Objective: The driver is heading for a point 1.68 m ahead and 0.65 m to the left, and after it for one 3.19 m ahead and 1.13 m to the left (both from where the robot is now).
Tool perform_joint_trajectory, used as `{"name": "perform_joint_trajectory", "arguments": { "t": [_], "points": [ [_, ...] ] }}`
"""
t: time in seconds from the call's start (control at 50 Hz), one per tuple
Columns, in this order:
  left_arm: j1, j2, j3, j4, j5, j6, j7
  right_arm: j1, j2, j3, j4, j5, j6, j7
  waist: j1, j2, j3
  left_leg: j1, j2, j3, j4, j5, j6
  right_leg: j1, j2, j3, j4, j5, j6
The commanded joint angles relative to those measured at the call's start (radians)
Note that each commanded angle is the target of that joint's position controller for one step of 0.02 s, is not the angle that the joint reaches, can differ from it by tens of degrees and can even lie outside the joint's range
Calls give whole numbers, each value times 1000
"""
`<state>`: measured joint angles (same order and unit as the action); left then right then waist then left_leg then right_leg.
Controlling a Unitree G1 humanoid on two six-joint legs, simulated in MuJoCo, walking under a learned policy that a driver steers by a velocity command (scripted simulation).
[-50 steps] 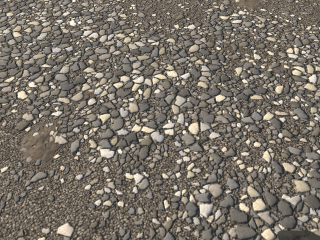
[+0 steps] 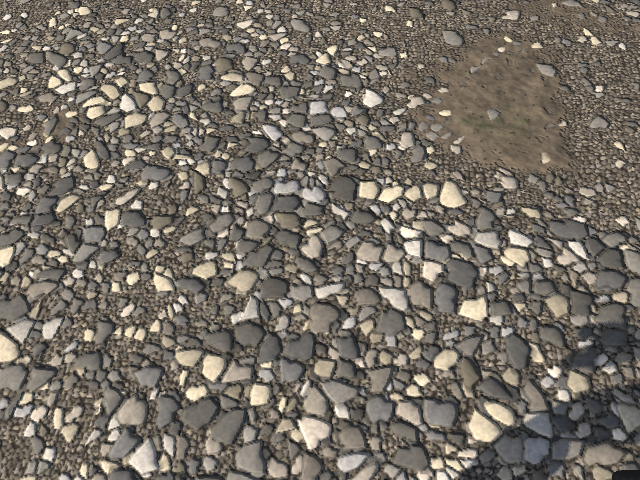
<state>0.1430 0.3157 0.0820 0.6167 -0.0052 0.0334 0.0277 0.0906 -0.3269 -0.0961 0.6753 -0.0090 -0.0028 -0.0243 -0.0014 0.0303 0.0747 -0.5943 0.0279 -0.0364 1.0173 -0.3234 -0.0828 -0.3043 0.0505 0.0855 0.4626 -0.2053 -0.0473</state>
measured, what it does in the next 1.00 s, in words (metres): steps on the spot, turning left: left foot, then right foot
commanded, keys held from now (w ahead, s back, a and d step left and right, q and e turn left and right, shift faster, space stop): q+shift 0.80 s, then shift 0.10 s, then e+shift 0.10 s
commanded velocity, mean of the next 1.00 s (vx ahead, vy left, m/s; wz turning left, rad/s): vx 0.00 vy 0.00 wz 0.61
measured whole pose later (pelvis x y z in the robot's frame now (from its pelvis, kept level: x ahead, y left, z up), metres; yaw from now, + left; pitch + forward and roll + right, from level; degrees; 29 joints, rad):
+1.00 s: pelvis +0.05 +0.02 +0.00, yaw +41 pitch +2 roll -1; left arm 0.20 0.30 0.07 0.73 -0.02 0.01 0.01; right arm 0.11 -0.29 -0.05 0.58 0.01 0.06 0.00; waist 0.05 0.00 0.07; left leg -0.34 0.04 -0.02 0.60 -0.30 -0.05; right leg -0.22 -0.07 -0.12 0.45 -0.26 0.02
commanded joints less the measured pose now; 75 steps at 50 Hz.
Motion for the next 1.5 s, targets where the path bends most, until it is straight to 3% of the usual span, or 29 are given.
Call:
{"name": "perform_joint_trajectory", "arguments": {
  "t": [0.02,0.08,0.14,0.2,0.22,0.24,0.26,0.28,0.34,0.44,0.58,0.6,0.62,0.64,0.68,0.72,0.82,0.92,0.98,1.0,1.04,1.08,1.12,1.16,1.2,1.24,1.38,1.4,1.5],
  "points": [
    [-41,72,2,-44,19,-22,7,42,-16,13,-34,9,3,10,1,-161,-232,146,44,9,-133,65,-3,130,-227,91,-76,433,-160],
    [-38,74,-9,-7,41,-33,-12,24,-47,12,-42,21,11,22,27,-187,-156,249,43,33,-237,52,22,52,-249,88,-110,259,-167],
    [-34,148,14,10,23,-23,-7,6,-104,-2,-76,34,12,25,37,-181,-73,173,15,63,-279,-49,55,93,-297,130,-78,238,-182],
    [-28,141,19,20,-4,-10,13,72,-82,1,-70,33,4,37,3,-145,-84,218,-2,78,-453,92,98,150,-295,105,16,300,-135],
    [-8,125,20,22,-4,-13,18,87,-111,-7,-72,28,1,36,7,-81,-95,271,23,5,-518,309,130,129,-240,55,94,208,-80],
    [-5,91,18,-8,25,-22,19,118,-202,-33,-74,26,-4,27,42,139,-129,379,154,-233,-547,623,219,4,-98,-81,298,59,11],
    [-123,74,11,-49,38,-31,21,180,-220,-42,-70,18,-7,27,-34,266,-129,486,285,-498,-636,724,399,-225,63,-102,491,-315,89],
    [-160,65,10,-65,29,-35,19,243,-193,-34,-61,-2,-19,26,-71,220,-177,575,320,-554,-671,694,449,-329,54,-4,672,-498,97],
    [-125,61,16,-43,9,-33,10,116,-158,-32,-85,35,-17,1,-5,59,-174,573,204,-389,-626,612,326,-366,-9,50,669,-319,104],
    [-121,19,6,-24,-3,-49,-9,97,-167,-47,-113,36,35,-28,-6,94,-214,525,119,-378,-616,535,286,-216,36,22,355,-193,136],
    [2,79,37,25,-10,-70,-26,15,-164,-50,-157,52,56,-17,35,161,-189,355,42,-491,-570,298,213,82,39,11,-84,17,103],
    [28,118,51,34,-4,-70,-20,35,-129,-38,-160,49,56,-17,27,110,-205,268,-7,-455,-495,117,169,203,-67,76,-141,67,67],
    [-3,193,61,12,14,-60,-11,112,-57,-18,-158,34,56,-12,-35,-161,-212,101,-145,-278,-262,-225,112,298,-305,335,-179,113,-45],
    [-33,185,56,0,61,-62,-16,136,-129,-39,-170,29,44,-7,-55,-276,-151,-17,-141,-196,-47,-322,70,192,-441,511,-212,151,-176],
    [-117,90,31,-29,40,-65,-1,139,-217,-65,-133,32,45,0,-60,-164,-90,-26,-34,-131,137,-175,25,118,-369,314,-200,70,-168],
    [-126,77,23,-31,17,-56,21,138,-165,-53,-122,32,58,3,-41,-143,-71,-68,-13,-89,231,-69,-4,132,-288,163,-187,90,-134],
    [22,122,34,3,30,-39,29,6,-88,-13,-194,36,51,19,60,-155,-113,-112,53,-6,73,-43,-44,284,-319,35,-180,290,-190],
    [2,176,49,16,3,-33,-10,24,-60,7,-187,20,50,24,40,-180,-162,133,12,49,-192,-101,-8,224,-329,-44,-131,440,-192],
    [-11,127,20,46,-25,-42,-29,100,-31,14,-139,12,52,19,-15,-180,-177,360,-27,50,-550,57,49,178,-301,-36,-54,416,-150],
    [12,64,-8,68,-29,-52,-38,142,-26,18,-113,6,51,16,-37,-146,-184,539,-20,36,-741,230,75,90,-268,-53,-31,335,-87],
    [119,-18,-46,70,34,-73,-64,109,-147,8,-138,-26,51,-7,39,169,-252,747,313,-224,-597,757,214,-137,-148,-127,103,-263,92],
    [30,127,-4,50,-15,-52,-44,46,-124,1,-136,-33,35,1,-20,169,-182,565,286,-175,-637,548,322,-139,-119,-111,312,-359,129],
    [69,169,29,72,-27,-22,-19,57,-147,-12,-116,-19,23,-9,-33,188,-135,542,304,-143,-661,572,333,-262,-106,-74,608,-404,146],
    [126,131,35,84,-31,9,-4,2,-87,5,-116,-12,13,-17,7,152,-105,466,293,-51,-680,580,317,-264,-104,-56,741,-340,158],
    [88,105,29,52,-31,13,-10,58,-65,2,-94,3,-1,-23,-30,145,-110,522,302,-69,-803,-24,289,-364,-156,-79,732,-195,149],
    [22,97,28,7,-30,2,-22,97,-69,-1,-70,7,-23,-26,-55,133,-79,583,331,-122,-879,-266,268,-457,-172,-79,688,-134,134],
    [-5,40,12,-51,-36,-27,-60,141,-119,-35,-15,4,-75,-7,-36,56,-10,655,368,38,-947,-201,248,-525,-222,-67,544,-49,81],
    [-42,58,13,-51,71,8,-104,191,-108,-21,7,-53,-72,14,-42,16,-6,613,357,112,-937,-224,215,-477,-186,-123,504,-36,60],
    [-137,64,4,-90,29,17,-149,200,-151,-30,25,-44,-65,24,-38,88,49,578,357,234,-931,-255,166,-397,-188,-183,386,-76,-24]
  ]
}}
Velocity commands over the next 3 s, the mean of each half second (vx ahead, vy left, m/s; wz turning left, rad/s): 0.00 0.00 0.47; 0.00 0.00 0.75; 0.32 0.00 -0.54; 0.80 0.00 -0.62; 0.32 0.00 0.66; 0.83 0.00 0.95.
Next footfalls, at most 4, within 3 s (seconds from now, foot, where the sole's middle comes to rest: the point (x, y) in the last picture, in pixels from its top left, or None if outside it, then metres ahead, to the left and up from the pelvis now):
0.22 left None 0.06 0.14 -0.78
0.60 right None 0.16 -0.07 -0.78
1.02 left None -0.01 0.16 -0.78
1.60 right None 0.33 -0.01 -0.78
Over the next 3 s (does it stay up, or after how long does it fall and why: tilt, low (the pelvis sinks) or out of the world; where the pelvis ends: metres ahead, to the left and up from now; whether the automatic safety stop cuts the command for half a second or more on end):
stays up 0.99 0.17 -0.03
